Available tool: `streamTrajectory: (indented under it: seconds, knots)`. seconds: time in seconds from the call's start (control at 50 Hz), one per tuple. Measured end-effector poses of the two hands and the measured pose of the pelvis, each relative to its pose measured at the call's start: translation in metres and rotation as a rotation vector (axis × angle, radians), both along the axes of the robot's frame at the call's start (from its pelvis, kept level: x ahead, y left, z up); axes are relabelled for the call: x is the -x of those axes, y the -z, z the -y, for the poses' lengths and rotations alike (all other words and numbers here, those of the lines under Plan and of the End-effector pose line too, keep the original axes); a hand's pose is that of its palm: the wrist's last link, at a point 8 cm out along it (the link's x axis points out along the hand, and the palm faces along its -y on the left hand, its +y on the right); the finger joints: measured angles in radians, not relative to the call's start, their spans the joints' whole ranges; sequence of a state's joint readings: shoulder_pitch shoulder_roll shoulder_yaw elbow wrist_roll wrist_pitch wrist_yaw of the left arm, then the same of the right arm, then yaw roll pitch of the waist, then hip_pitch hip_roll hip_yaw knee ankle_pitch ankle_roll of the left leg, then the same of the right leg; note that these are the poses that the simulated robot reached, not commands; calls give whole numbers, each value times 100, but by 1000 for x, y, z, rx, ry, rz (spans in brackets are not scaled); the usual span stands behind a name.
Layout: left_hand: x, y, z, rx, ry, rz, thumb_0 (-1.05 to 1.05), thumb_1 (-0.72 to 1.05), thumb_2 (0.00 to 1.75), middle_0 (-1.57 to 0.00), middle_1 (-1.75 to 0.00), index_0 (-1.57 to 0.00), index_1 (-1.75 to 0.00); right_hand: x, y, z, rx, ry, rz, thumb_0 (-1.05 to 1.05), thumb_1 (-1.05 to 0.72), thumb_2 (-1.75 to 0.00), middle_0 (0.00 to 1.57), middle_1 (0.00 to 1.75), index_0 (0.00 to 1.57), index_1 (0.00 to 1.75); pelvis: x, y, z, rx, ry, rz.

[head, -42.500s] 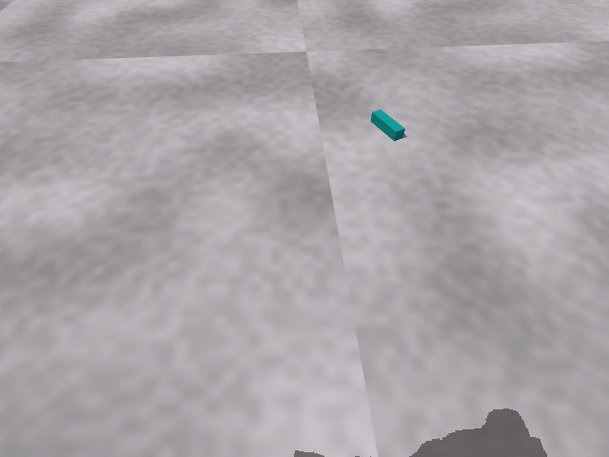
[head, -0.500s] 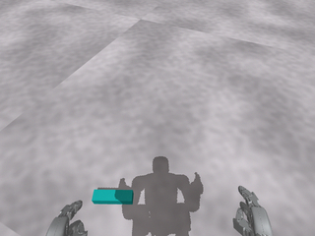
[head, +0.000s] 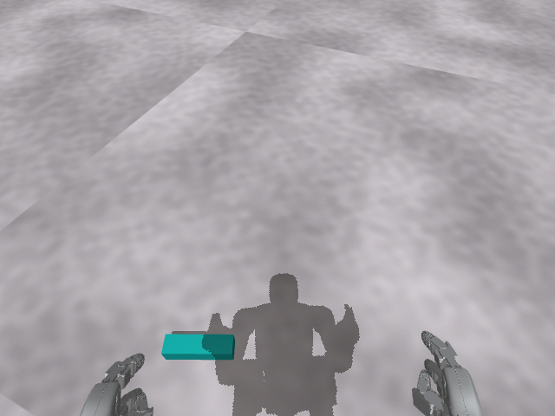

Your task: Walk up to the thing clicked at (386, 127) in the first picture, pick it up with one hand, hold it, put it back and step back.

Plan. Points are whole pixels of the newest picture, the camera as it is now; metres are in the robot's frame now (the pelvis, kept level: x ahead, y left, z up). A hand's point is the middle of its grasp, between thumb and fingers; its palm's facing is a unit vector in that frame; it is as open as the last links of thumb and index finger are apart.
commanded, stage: home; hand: left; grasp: from above
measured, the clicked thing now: (199, 347) +0.46 +0.24 -0.68
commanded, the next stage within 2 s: stand in 0.44 s
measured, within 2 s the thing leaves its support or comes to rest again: neither
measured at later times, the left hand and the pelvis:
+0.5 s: hand (152, 412) +0.16 +0.18 -0.05, palm faces +0.05 -0.98 -0.20, open 7.4 cm; pelvis +0.00 +0.00 +0.00, yaw +0 degrees
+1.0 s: hand out of the picture +0.06 +0.24 -0.10, palm faces +0.05 -0.95 -0.32, open 7.4 cm; pelvis +0.00 +0.01 +0.05, yaw +0 degrees
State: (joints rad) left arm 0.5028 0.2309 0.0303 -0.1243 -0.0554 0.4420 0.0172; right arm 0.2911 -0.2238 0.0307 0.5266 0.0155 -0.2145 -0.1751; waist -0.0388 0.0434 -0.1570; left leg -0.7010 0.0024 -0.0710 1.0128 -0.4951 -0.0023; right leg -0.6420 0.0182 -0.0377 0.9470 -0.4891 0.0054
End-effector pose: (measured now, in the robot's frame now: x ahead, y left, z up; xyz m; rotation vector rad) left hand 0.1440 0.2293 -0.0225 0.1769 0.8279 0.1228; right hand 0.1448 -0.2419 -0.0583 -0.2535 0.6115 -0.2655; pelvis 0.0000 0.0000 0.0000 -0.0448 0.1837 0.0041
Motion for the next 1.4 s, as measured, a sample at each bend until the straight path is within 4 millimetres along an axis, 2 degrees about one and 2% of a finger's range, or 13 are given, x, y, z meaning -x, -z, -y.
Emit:
streamTrajectory:
  seconds: [0.54,0.64,0.72,0.86,0.98,1.08,1.2,1.4]
  knots:
    - [-5,0,3,2,-5,1,1,91,90,-20,-30,-20,-30,-8,0,4,4,0,-1,1,-91,-90,21,29,21,30,-5,1,3,0,-2,-9]
    - [-8,23,-15,-99,27,2,1,90,90,-21,-30,-20,-30,0,17,9,39,-140,-262,1,-91,-90,21,29,20,30,2,-13,2,-33,2,91]
    - [7,34,-33,-119,-10,-78,1,90,90,-21,-30,-20,-30,15,16,17,7,-114,-364,1,-90,-90,21,30,21,30,3,-25,0,-47,4,133]
    - [51,44,-55,-127,-72,-235,1,91,90,-20,-30,-20,-30,46,11,25,-11,-36,-469,1,-91,-90,21,30,21,30,2,-41,-7,-45,2,184]
    - [86,46,-59,-105,-111,-351,1,91,90,-20,-30,-20,-30,71,9,20,-31,-2,-557,1,-91,-90,20,29,20,30,2,-52,-12,-44,0,216]
    - [109,46,-59,-93,-125,-423,1,91,90,-20,-30,-20,-30,84,9,15,-52,18,-603,1,-91,-90,21,30,20,30,4,-59,-14,-45,-3,234]
    - [122,45,-60,-93,-133,-460,1,91,90,-21,-30,-20,-30,91,8,14,-63,28,-628,1,-91,-90,21,30,20,30,7,-63,-14,-45,-7,250]
    - [122,41,-63,-101,-136,-455,1,91,90,-21,-30,-20,-30,94,5,21,-57,33,-634,1,-91,-90,21,30,20,30,11,-66,-12,-47,-11,254]
